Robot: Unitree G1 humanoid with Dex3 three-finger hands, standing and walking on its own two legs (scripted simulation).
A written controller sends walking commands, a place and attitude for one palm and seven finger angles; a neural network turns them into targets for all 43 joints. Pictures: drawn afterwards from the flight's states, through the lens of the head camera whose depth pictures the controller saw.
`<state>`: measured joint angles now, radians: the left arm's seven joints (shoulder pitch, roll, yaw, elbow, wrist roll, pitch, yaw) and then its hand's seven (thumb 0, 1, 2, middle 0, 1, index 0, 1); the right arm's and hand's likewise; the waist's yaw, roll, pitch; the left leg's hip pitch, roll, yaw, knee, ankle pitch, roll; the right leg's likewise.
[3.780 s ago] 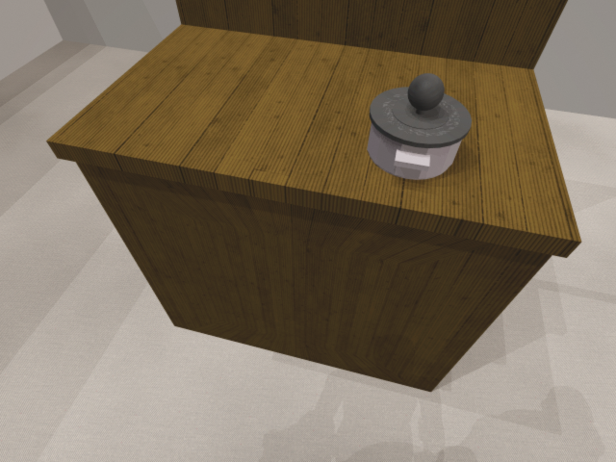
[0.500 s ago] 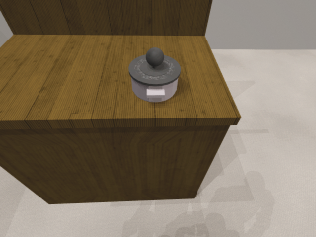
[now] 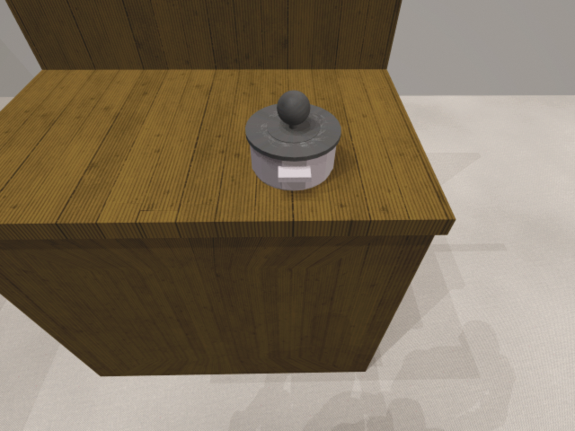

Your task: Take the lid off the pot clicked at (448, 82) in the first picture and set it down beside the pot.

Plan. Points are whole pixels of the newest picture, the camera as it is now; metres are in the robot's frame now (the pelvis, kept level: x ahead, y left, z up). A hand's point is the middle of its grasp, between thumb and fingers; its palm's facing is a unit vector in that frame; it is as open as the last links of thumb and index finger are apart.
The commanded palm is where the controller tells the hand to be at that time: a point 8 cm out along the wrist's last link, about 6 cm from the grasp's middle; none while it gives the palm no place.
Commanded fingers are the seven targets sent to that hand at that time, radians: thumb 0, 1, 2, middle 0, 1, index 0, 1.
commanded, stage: look again from close up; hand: left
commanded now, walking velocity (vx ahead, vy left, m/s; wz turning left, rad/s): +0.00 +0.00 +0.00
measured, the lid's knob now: (293, 107) +0.56 +0.02 +0.18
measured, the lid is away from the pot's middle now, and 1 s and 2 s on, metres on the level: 0.00 0.00 0.00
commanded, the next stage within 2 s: shuffle to correct the standing spot in 0.46 s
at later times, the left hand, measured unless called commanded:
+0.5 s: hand out of the picture +0.03 +0.17 -0.18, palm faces +0.00 -0.98 -0.18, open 7.4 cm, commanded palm none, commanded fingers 0.00 0.90 0.90 -0.20 -0.30 -0.20 -0.30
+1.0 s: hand out of the picture +0.03 +0.13 -0.17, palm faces +0.09 -0.97 -0.21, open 7.4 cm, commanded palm none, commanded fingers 0.00 0.90 0.90 -0.20 -0.30 -0.20 -0.30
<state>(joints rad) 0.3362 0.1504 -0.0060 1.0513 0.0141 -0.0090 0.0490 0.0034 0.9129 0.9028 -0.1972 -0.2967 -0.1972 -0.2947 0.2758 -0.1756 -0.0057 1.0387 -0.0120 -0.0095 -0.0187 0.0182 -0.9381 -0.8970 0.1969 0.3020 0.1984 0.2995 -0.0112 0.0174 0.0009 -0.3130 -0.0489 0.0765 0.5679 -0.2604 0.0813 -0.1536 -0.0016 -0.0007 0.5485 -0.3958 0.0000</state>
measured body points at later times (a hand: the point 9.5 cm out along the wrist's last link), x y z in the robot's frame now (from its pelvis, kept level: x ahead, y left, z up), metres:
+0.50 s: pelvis +0.01 -0.01 +0.00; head +0.04 +0.01 +0.45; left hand +0.03 +0.22 -0.16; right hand +0.05 -0.24 -0.14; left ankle +0.03 +0.07 -0.73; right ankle -0.06 -0.12 -0.73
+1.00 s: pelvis +0.03 -0.06 +0.00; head +0.06 -0.04 +0.45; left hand +0.02 +0.18 -0.16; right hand +0.04 -0.29 -0.15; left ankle +0.02 +0.06 -0.70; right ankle -0.04 -0.13 -0.73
